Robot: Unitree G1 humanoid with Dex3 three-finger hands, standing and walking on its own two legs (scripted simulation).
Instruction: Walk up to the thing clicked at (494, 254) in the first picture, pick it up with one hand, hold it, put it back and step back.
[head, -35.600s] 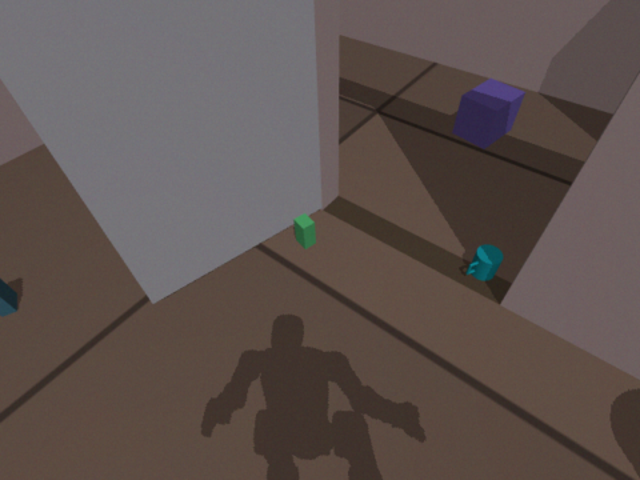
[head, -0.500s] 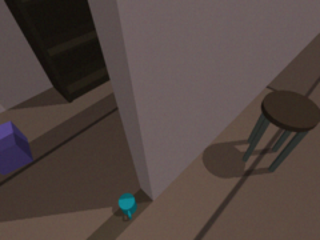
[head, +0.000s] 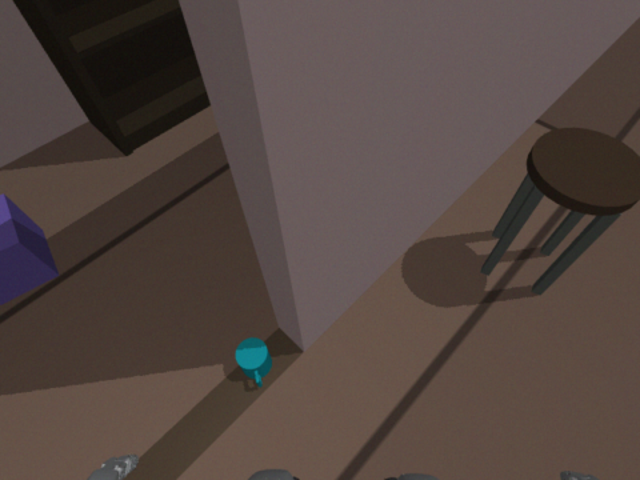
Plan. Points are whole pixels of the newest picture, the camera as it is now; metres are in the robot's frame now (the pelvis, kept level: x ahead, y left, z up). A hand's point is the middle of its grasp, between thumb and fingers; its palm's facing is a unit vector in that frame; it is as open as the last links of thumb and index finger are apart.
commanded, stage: step back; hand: left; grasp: from above
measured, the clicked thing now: (255, 364) +0.45 +0.25 -0.72
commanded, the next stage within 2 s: none
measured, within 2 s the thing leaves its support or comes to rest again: neither
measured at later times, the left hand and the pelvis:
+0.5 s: hand out of the picture -0.02 +0.23 -0.14, palm faces -0.03 -0.91 -0.42, open 7.4 cm; pelvis -0.10 -0.03 +0.00, yaw -3 degrees
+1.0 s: hand out of the picture -0.14 +0.27 -0.15, palm faces +0.03 -0.92 -0.38, open 7.4 cm; pelvis -0.24 -0.01 +0.00, yaw +1 degrees
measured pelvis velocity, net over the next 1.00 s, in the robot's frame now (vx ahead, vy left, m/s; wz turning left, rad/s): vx -0.24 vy -0.01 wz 0.01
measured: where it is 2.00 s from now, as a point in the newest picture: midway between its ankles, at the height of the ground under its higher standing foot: outside the picture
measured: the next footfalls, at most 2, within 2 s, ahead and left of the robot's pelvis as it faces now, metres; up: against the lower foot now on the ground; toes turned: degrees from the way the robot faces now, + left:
right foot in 0.34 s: -0.04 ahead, -0.14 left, +0.00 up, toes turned -1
left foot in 0.76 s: -0.15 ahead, +0.10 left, +0.00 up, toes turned +0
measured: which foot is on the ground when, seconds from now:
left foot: down 0.00-0.34, up 0.36-0.74, down 0.76-1.00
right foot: down 0.00-0.06, up 0.08-0.32, down 0.34-0.78, up 0.80-1.00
